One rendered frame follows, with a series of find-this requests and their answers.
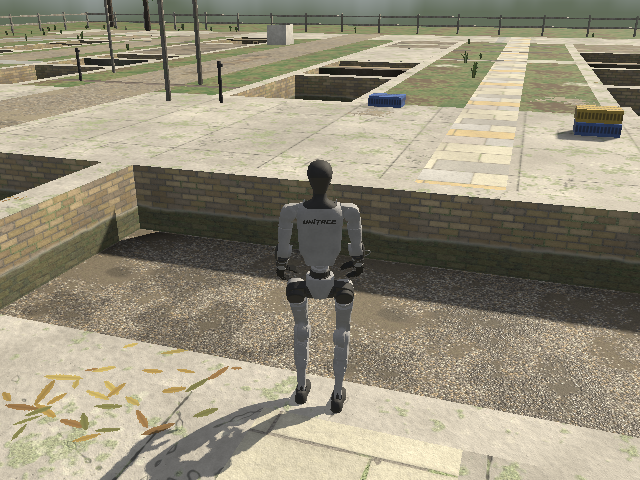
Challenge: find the right robot upper arm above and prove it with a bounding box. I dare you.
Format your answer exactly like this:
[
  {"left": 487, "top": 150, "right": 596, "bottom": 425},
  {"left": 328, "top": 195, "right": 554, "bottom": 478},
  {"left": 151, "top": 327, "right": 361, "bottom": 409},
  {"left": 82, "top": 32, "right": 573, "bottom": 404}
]
[{"left": 341, "top": 203, "right": 363, "bottom": 256}]

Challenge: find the robot right foot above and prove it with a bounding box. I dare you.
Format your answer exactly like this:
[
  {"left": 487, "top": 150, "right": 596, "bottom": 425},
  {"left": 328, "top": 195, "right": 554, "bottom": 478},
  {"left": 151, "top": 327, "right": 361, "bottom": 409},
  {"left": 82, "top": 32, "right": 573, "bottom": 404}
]
[{"left": 330, "top": 387, "right": 346, "bottom": 413}]

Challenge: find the left robot forearm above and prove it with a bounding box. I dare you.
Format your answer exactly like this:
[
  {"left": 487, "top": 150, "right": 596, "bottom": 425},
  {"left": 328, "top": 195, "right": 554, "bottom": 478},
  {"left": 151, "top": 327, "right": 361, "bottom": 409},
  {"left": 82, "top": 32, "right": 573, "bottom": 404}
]
[{"left": 275, "top": 243, "right": 289, "bottom": 270}]

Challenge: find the humanoid robot torso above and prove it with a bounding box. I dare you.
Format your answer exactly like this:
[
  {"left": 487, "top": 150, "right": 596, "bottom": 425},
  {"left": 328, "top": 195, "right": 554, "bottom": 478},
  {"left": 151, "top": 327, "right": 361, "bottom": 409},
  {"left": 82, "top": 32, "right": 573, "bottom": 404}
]
[{"left": 296, "top": 199, "right": 344, "bottom": 300}]

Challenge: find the right robot hand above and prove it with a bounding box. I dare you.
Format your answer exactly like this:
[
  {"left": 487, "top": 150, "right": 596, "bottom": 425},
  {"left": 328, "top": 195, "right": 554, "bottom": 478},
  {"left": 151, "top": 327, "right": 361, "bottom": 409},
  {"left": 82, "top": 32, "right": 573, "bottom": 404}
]
[{"left": 340, "top": 261, "right": 364, "bottom": 278}]

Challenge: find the left robot upper arm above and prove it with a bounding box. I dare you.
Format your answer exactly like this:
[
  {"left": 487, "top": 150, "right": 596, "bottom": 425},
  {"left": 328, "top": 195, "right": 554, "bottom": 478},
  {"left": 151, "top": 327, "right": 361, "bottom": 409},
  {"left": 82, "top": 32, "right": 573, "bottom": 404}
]
[{"left": 277, "top": 203, "right": 299, "bottom": 258}]

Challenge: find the left robot hand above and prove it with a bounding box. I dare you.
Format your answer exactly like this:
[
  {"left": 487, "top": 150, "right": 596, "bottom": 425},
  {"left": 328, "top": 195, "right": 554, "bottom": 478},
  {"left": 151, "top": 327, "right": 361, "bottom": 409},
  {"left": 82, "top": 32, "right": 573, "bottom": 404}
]
[{"left": 276, "top": 264, "right": 300, "bottom": 281}]

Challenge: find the right robot forearm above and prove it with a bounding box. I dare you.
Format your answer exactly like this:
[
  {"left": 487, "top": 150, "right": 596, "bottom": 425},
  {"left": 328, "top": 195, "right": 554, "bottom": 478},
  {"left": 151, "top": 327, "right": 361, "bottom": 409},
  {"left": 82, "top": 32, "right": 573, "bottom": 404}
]
[{"left": 351, "top": 241, "right": 365, "bottom": 267}]

